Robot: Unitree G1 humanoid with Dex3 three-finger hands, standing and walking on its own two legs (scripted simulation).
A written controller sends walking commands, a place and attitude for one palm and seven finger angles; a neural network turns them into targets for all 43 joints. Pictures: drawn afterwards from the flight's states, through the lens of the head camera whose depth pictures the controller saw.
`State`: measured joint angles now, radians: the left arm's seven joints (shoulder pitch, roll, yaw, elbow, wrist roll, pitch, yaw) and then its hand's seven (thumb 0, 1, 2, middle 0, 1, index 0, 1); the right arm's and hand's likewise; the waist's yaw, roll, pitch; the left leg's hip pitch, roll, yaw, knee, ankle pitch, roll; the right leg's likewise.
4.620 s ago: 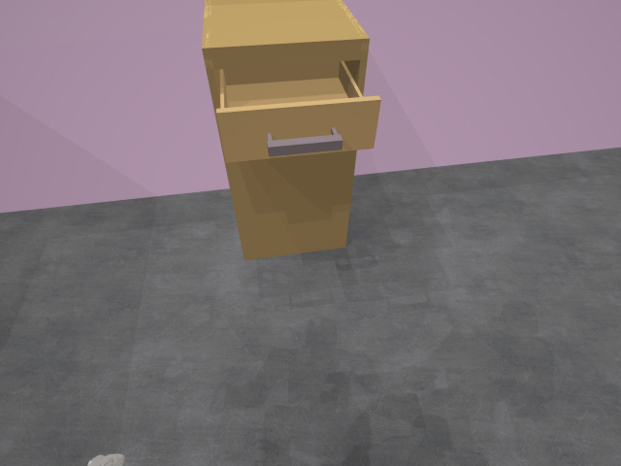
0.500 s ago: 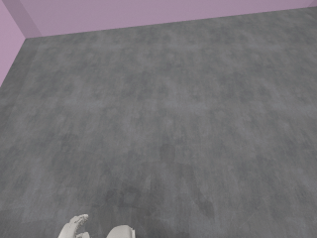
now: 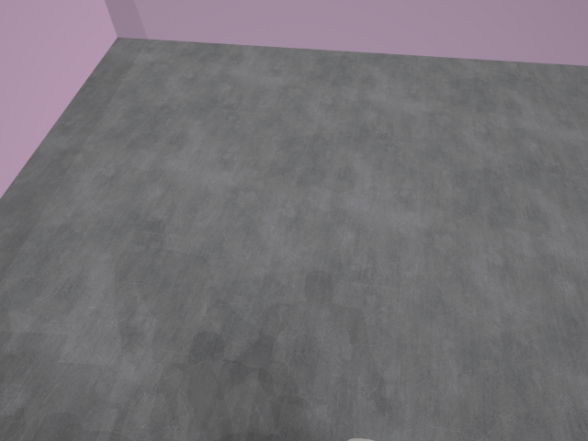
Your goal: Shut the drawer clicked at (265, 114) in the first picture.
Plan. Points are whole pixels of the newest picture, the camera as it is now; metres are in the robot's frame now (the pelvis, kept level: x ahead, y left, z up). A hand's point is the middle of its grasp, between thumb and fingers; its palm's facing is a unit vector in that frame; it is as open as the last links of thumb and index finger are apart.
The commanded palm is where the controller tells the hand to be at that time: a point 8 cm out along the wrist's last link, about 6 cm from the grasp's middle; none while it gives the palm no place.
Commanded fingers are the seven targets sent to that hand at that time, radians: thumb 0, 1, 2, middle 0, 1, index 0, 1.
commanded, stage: turn to face it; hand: left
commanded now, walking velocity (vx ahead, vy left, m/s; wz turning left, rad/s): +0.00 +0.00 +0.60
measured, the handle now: out of the picture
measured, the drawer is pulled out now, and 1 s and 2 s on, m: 0.22 0.22 0.22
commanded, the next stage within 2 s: none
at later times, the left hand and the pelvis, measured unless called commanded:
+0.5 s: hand out of the picture -0.04 +0.16 -0.17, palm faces +0.36 -0.90 -0.24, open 7.4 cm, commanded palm none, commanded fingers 0.00 0.90 0.90 -0.20 -0.30 -0.20 -0.30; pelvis -0.03 -0.04 -0.01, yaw +21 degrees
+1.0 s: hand out of the picture -0.04 +0.21 -0.15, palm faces +0.59 -0.75 -0.29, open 7.4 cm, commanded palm none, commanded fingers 0.00 0.90 0.90 -0.20 -0.30 -0.20 -0.30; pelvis -0.01 -0.04 -0.01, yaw +37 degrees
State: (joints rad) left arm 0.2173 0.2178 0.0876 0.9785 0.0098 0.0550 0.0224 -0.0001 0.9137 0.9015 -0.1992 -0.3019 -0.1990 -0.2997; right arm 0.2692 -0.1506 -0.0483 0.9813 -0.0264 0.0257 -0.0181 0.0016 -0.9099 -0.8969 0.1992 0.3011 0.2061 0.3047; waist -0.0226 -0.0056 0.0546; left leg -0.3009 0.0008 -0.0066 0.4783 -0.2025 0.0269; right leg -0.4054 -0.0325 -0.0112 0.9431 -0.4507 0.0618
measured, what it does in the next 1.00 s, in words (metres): steps on the spot, turning left: right foot, then left foot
